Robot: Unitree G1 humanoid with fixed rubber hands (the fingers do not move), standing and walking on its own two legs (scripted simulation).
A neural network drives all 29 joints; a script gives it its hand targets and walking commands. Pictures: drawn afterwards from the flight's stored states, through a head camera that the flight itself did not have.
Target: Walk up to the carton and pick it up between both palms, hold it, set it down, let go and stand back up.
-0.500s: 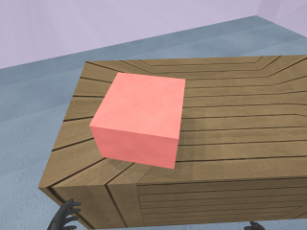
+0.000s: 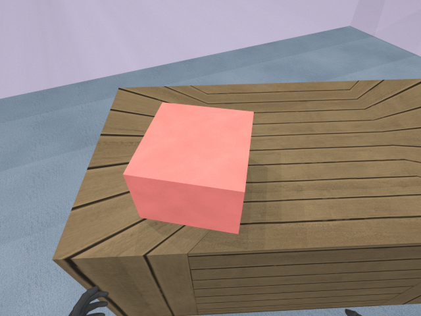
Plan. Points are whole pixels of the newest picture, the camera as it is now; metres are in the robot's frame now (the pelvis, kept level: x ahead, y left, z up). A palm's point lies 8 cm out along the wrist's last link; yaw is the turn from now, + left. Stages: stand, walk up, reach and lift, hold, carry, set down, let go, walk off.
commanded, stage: stand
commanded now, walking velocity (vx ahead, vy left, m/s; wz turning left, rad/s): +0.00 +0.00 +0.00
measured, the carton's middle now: (197, 163) +0.51 +0.02 -0.05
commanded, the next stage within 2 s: none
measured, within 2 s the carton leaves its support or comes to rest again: neither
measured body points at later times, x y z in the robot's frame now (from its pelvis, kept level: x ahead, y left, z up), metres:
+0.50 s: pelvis +0.00 +0.00 +0.00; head -0.02 +0.00 +0.45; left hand +0.14 +0.27 -0.10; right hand +0.07 -0.30 -0.12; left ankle +0.00 +0.13 -0.74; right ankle +0.01 -0.11 -0.74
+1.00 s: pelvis -0.01 +0.00 +0.00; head -0.02 +0.00 +0.45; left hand +0.13 +0.27 -0.10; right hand +0.07 -0.30 -0.12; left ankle +0.00 +0.13 -0.74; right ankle +0.01 -0.11 -0.74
